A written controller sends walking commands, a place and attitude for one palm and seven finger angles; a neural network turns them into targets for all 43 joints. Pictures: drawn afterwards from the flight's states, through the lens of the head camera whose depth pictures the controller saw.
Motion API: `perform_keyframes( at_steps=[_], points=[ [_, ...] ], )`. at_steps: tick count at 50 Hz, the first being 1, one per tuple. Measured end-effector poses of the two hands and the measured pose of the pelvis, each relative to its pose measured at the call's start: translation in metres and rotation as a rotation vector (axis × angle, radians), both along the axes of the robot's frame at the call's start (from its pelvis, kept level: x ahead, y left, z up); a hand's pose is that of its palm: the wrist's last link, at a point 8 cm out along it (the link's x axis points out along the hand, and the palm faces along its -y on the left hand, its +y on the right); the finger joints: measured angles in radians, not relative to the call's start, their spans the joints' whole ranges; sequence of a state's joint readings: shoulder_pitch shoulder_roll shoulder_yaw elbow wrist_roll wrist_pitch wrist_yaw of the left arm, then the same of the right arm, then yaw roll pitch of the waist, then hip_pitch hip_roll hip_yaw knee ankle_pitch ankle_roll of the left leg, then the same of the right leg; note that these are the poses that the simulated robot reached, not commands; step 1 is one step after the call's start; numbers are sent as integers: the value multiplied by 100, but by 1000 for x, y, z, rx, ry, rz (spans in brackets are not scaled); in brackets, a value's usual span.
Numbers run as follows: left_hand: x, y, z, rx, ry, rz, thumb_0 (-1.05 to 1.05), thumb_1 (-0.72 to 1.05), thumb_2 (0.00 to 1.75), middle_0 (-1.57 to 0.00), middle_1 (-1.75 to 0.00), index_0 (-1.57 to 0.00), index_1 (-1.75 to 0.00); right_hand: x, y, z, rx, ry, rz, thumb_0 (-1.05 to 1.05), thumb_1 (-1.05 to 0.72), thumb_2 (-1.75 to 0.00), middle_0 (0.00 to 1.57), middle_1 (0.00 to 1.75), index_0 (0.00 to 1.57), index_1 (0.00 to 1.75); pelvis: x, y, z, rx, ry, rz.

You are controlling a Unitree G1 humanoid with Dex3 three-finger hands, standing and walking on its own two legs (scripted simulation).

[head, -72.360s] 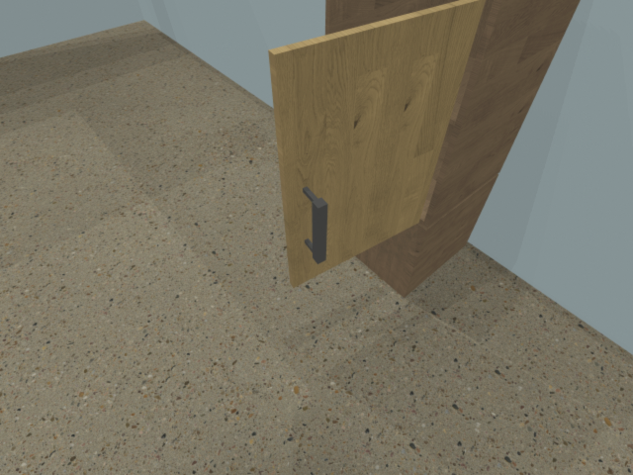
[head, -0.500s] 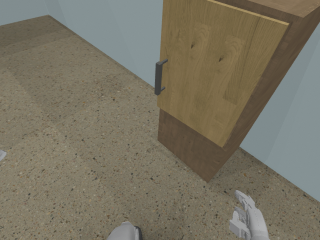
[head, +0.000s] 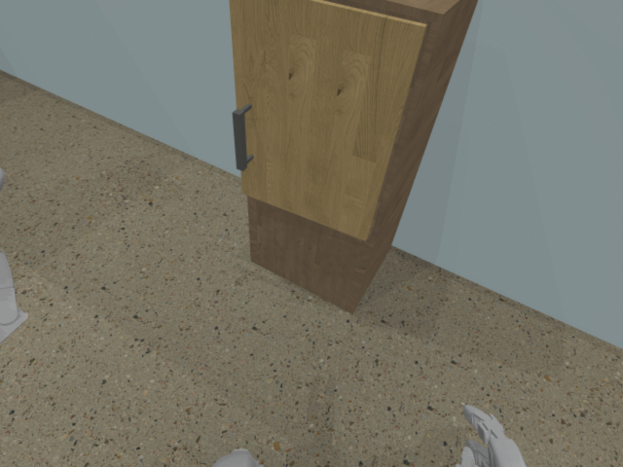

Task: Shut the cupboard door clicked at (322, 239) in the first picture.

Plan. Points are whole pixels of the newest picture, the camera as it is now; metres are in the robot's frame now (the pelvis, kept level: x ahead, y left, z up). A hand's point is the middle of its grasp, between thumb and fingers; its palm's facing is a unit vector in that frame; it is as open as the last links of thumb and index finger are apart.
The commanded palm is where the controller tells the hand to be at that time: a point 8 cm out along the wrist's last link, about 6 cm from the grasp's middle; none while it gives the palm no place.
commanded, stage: stop stepping back and stand still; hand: left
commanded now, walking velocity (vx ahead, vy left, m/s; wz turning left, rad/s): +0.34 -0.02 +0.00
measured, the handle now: (244, 137) +0.92 +0.24 -0.10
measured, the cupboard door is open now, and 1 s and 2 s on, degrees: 5 5 5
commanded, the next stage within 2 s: let the arm hang, fingers relaxed in 0.50 s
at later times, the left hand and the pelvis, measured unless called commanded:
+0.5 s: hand out of the picture +0.17 +0.28 +0.19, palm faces +0.45 -0.74 -0.51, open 7.4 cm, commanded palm +0.13 +0.32 +0.19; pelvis -0.02 +0.02 +0.00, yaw +0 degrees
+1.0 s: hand out of the picture +0.01 +0.22 -0.17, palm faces +0.06 -0.98 -0.19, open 6.9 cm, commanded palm none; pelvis -0.02 +0.03 +0.01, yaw +2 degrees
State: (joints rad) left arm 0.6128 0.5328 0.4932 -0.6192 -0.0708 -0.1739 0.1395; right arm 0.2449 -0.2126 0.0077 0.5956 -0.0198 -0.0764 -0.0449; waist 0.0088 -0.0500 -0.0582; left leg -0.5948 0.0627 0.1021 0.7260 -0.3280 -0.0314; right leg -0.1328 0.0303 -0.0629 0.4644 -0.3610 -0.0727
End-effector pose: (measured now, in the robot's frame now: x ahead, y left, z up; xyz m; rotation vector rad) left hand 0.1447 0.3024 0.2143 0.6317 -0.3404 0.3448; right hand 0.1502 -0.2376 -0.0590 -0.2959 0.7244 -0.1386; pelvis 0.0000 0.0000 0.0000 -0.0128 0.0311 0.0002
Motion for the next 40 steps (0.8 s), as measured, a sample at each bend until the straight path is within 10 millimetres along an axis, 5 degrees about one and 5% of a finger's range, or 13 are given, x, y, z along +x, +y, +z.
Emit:
perform_keyframes(
  at_steps=[6, 11, 17, 22, 30, 32, 35, 40],
  points=[
    [-11, 25, -13, -133, -77, 127, 1, 89, 90, -21, -30, -22, -31, -69, -17, -23, -34, 141, -114, 1, -90, -90, 21, 30, 20, 30, -5, 13, 2, 9, -30, 18],
    [-1, 34, -37, -193, -39, 116, 1, 89, 90, -21, -30, -21, -31, -88, -5, -34, -40, 157, -169, 2, -90, -90, 20, 30, 20, 30, -14, 26, -6, 17, -45, 32],
    [-1, 15, -18, -70, 15, 12, 1, 89, 90, -21, -30, -21, -31, -80, 31, -25, 64, 77, -123, 2, -90, -90, 20, 30, 20, 30, -25, 20, 1, 16, -41, 7],
    [-11, 5, -2, 16, 19, 9, 1, 89, 90, -21, -30, -21, -31, -61, 40, -33, 131, 61, -71, 1, -90, -90, 21, 30, 20, 30, -23, 15, 0, 4, -30, 7],
    [-6, 27, -27, -121, 31, 140, 1, 89, 90, -21, -30, -21, -31, -27, 27, -33, 73, 64, -41, 1, -90, -90, 21, 30, 20, 30, -7, 24, -1, 7, -52, 8],
    [7, 32, -58, -161, 143, 130, 0, 89, 90, -21, -30, -21, -31, -16, 23, -34, 70, 65, -3, 1, -90, -90, 21, 30, 20, 30, -7, 28, -3, 12, -42, 18],
    [22, 30, -150, -306, 520, 145, 0, 90, 90, -20, -30, -20, -30, -4, 17, -41, 58, 91, 30, 1, -90, -90, 21, 30, 20, 30, -10, 33, -6, 23, -26, 23],
    [-25, -18, -293, -505, 1145, 132, 0, 91, 90, -20, -30, -20, -30, -12, 14, -41, 42, 156, 10, 1, -90, -90, 20, 30, 20, 30, -15, 33, -4, 25, -31, 25]
  ],
)
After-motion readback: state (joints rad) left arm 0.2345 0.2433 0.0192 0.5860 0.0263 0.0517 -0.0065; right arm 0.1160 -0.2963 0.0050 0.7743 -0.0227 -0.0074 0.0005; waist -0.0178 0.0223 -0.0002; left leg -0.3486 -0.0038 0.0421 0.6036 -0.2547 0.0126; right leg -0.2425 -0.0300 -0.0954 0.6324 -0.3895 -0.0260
